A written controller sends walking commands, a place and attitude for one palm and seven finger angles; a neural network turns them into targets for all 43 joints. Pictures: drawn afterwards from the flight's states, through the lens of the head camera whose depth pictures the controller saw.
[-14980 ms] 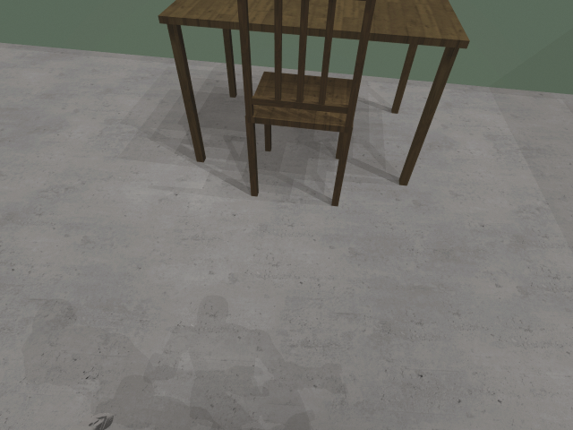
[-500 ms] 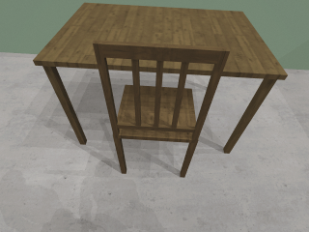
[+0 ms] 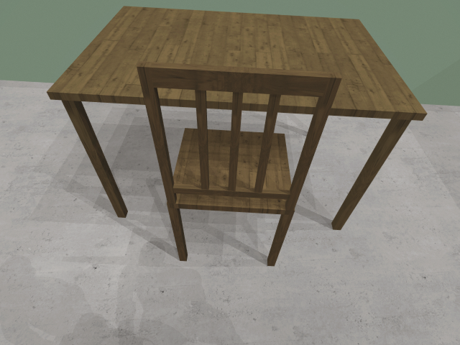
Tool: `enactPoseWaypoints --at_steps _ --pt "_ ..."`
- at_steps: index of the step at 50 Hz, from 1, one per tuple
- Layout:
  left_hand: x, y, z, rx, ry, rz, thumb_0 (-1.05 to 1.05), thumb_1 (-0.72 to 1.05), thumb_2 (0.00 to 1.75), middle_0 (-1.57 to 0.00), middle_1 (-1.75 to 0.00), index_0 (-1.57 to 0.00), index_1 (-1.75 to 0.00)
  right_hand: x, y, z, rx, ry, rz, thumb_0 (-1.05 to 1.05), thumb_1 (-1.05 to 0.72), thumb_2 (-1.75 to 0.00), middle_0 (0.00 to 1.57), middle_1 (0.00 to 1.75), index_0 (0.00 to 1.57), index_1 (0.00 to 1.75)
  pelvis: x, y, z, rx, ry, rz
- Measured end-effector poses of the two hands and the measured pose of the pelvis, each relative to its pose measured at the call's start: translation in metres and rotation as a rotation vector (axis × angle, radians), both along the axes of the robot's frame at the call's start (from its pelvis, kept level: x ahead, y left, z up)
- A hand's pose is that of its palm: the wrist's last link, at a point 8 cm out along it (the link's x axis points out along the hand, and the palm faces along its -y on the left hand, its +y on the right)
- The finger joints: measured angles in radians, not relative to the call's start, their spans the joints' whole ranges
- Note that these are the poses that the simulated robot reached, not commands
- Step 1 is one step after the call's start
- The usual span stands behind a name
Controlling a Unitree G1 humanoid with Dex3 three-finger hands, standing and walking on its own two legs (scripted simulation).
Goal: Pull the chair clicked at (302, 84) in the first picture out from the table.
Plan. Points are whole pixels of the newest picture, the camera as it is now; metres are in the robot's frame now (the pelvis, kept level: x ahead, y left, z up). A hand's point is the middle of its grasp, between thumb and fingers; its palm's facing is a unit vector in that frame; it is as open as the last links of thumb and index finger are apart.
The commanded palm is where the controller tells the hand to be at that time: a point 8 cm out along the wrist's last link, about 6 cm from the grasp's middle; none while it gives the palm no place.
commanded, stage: shuffle to correct the standing spot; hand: left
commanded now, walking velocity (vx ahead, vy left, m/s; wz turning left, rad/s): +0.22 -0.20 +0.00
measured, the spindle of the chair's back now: (234, 148) +0.61 +0.02 -0.05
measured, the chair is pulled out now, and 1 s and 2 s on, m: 0.00 0.00 0.00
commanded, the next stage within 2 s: come to a stop and stand still in 0.84 s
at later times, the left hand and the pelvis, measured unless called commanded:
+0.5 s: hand out of the picture +0.02 +0.09 -0.20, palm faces +0.04 -0.99 -0.09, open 7.4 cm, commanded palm none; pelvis +0.09 -0.05 -0.02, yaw -2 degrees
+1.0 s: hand out of the picture +0.16 +0.02 -0.19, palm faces +0.05 -0.99 -0.16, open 7.4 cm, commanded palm none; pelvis +0.18 -0.15 -0.01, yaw +0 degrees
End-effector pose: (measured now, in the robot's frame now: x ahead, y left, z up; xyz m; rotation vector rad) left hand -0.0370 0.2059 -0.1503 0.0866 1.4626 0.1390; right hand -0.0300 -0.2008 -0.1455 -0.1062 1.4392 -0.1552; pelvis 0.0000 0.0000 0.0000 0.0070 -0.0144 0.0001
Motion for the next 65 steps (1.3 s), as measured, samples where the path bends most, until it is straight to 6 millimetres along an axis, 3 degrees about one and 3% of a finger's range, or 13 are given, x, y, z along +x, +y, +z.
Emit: enactPoseWaypoints --at_steps 9,12,15,21,24,26,33,37,40,44,49,55,65 --pt "0.034 -0.012 -0.002 0.038 0.006 -0.012 0.01 0.91 0.90 -0.20 -0.30 -0.20 -0.30 -0.010 -0.026 -0.012 0.012 0.096 -0.047 0.00 -0.90 -0.90 0.20 0.30 0.20 0.30 0.030 -0.029 -0.011 0.006 0.021 0.002" --pt "0.045 -0.022 -0.002 0.053 -0.039 0.029 0.01 0.91 0.90 -0.20 -0.30 -0.20 -0.30 0.000 -0.041 -0.010 0.004 0.139 -0.021 0.00 -0.90 -0.90 0.20 0.30 0.20 0.30 0.040 -0.040 -0.011 -0.004 0.023 0.028" --pt "0.044 -0.034 0.000 0.050 -0.033 0.054 0.00 0.91 0.90 -0.20 -0.30 -0.20 -0.30 0.031 -0.058 -0.006 -0.018 0.112 0.005 0.00 -0.90 -0.90 0.20 0.30 0.20 0.30 0.048 -0.046 -0.008 -0.001 0.018 0.028" --pt "0.039 -0.057 -0.006 -0.017 0.078 0.040 0.00 0.91 0.90 -0.20 -0.30 -0.20 -0.30 0.131 -0.077 0.002 -0.061 -0.109 0.026 0.00 -0.91 -0.90 0.20 0.30 0.20 0.30 0.073 -0.052 -0.008 -0.001 0.011 0.006" --pt "0.047 -0.061 -0.019 -0.050 0.108 0.020 0.01 0.91 0.90 -0.20 -0.30 -0.20 -0.30 0.172 -0.080 0.000 -0.089 -0.233 0.031 0.00 -0.91 -0.90 0.20 0.30 0.20 0.30 0.086 -0.052 -0.019 -0.006 -0.003 -0.022" --pt "0.062 -0.061 -0.024 -0.051 0.107 -0.004 0.01 0.91 0.90 -0.20 -0.30 -0.20 -0.30 0.185 -0.082 0.001 -0.091 -0.273 0.031 0.00 -0.91 -0.90 0.20 0.30 0.20 0.30 0.091 -0.056 -0.020 0.011 -0.010 -0.029" --pt "0.149 -0.064 -0.003 0.013 -0.111 0.011 0.01 0.91 0.90 -0.20 -0.30 -0.20 -0.30 0.192 -0.107 0.005 -0.071 -0.197 0.067 -0.01 -0.93 -0.90 0.20 0.30 0.21 0.30 0.109 -0.080 -0.006 0.000 0.003 0.004" --pt "0.179 -0.070 0.004 0.075 -0.185 -0.011 0.01 0.92 0.90 -0.20 -0.30 -0.20 -0.30 0.199 -0.136 -0.007 -0.048 -0.165 0.057 0.00 -0.92 -0.90 0.20 0.30 0.21 0.30 0.125 -0.104 -0.012 0.000 0.002 0.017" --pt "0.186 -0.083 0.001 0.103 -0.172 -0.011 0.01 0.92 0.90 -0.20 -0.30 -0.20 -0.30 0.206 -0.156 -0.016 -0.042 -0.142 0.044 0.00 -0.92 -0.90 0.20 0.30 0.21 0.30 0.136 -0.122 -0.018 0.000 0.000 0.018" --pt "0.187 -0.104 0.004 0.083 -0.117 0.002 0.01 0.92 0.90 -0.20 -0.30 -0.20 -0.30 0.219 -0.171 -0.007 -0.052 -0.133 0.036 0.00 -0.91 -0.90 0.20 0.30 0.20 0.30 0.153 -0.135 -0.010 -0.001 0.003 0.018" --pt "0.191 -0.128 -0.008 0.028 -0.052 0.005 0.01 0.91 0.90 -0.20 -0.30 -0.20 -0.30 0.234 -0.178 -0.002 -0.070 -0.154 0.033 0.00 -0.91 -0.90 0.20 0.30 0.20 0.30 0.174 -0.146 -0.012 -0.002 0.002 0.002" --pt "0.216 -0.161 -0.005 0.024 -0.049 0.010 0.01 0.92 0.90 -0.20 -0.30 -0.20 -0.30 0.231 -0.181 -0.008 -0.024 -0.067 0.047 0.00 -0.91 -0.90 0.20 0.30 0.20 0.30 0.194 -0.168 -0.008 0.029 -0.007 0.020" --pt "0.219 -0.172 0.016 0.104 -0.056 0.044 0.02 0.92 0.90 -0.20 -0.30 -0.21 -0.30 0.247 -0.208 -0.012 -0.001 -0.016 0.045 0.01 -0.92 -0.90 0.20 0.30 0.20 0.30 0.200 -0.189 0.000 0.018 0.014 0.039"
